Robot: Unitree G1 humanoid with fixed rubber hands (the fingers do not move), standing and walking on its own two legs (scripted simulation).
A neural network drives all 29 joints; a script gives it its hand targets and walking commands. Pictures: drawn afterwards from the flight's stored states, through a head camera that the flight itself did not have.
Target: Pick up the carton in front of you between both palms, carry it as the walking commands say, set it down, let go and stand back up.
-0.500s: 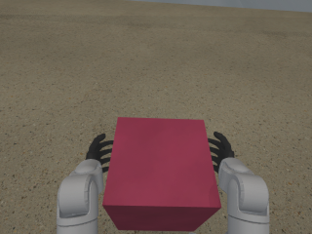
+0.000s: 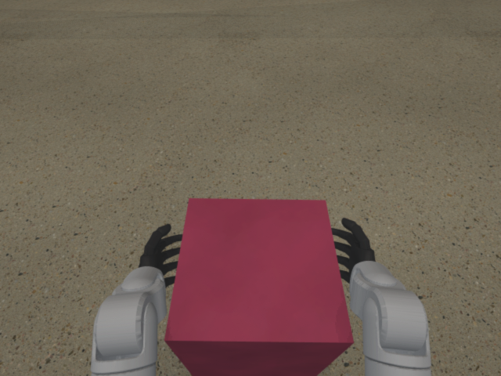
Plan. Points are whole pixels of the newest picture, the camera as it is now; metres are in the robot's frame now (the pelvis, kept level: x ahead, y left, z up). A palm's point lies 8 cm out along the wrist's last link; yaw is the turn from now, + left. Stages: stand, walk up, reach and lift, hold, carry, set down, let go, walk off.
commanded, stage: carry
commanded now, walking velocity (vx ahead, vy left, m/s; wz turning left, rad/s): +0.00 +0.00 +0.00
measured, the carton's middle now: (255, 294) +0.26 +0.00 -0.01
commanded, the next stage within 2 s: none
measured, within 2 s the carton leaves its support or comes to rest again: neither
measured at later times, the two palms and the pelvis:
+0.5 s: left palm (164, 215) +0.36 +0.15 +0.07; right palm (346, 214) +0.35 -0.15 +0.07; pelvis +0.09 +0.02 -0.02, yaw -3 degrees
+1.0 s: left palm (167, 244) +0.32 +0.14 +0.05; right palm (353, 244) +0.31 -0.16 +0.05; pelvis +0.05 +0.01 -0.01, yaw -3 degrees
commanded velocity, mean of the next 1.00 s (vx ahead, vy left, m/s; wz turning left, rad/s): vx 0.00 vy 0.00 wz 0.00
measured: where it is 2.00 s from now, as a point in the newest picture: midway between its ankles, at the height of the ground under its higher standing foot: outside the picture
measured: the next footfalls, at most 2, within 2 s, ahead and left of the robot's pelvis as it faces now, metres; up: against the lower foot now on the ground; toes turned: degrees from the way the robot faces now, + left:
left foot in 0.04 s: +0.15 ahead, +0.13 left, +0.00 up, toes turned -16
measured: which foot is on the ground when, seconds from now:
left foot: up 0.00-0.02, down 0.04-1.00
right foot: down 0.00-1.00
